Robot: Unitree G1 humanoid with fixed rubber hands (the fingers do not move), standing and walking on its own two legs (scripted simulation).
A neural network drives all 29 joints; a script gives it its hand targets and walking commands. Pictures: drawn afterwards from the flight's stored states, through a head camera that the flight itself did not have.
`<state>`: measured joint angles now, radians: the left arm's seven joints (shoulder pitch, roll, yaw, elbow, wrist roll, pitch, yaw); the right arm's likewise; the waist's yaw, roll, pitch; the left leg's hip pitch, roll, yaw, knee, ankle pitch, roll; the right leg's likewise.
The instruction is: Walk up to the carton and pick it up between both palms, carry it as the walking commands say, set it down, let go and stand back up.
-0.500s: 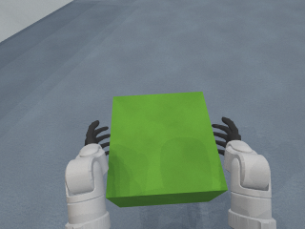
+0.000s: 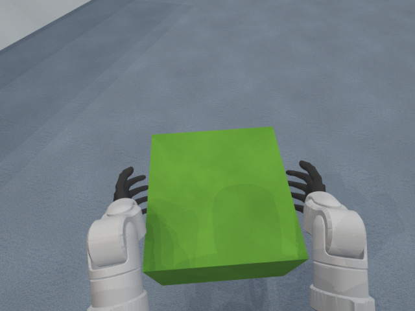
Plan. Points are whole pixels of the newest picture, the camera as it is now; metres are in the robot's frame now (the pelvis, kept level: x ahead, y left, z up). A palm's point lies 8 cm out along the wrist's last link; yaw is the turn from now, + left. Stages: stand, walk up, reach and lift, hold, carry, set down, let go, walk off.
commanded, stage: carry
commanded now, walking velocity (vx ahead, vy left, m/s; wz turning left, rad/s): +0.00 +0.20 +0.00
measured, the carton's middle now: (217, 205) +0.32 +0.02 +0.00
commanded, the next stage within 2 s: none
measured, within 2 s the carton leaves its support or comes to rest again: neither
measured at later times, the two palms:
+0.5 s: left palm (53, 242) +0.21 +0.28 +0.07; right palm (256, 235) +0.23 -0.04 +0.08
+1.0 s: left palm out of the picture +0.16 +0.39 +0.07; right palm (190, 274) +0.16 +0.06 +0.08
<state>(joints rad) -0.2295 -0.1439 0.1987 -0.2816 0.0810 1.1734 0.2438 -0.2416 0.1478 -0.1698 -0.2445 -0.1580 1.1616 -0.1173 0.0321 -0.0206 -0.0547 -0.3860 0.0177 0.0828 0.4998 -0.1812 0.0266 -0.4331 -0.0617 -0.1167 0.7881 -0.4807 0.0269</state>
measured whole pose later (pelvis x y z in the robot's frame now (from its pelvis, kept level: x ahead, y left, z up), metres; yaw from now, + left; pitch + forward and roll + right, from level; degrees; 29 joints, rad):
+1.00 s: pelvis -0.12 +0.21 +0.00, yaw +1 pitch +3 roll +0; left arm -0.22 -0.14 0.20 -0.26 0.12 1.17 0.19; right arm -0.23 0.15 -0.16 -0.25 -0.13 1.17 -0.16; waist 0.00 -0.04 -0.05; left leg -0.36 0.03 0.08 0.49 -0.19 0.01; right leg -0.46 -0.13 -0.09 0.81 -0.50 0.05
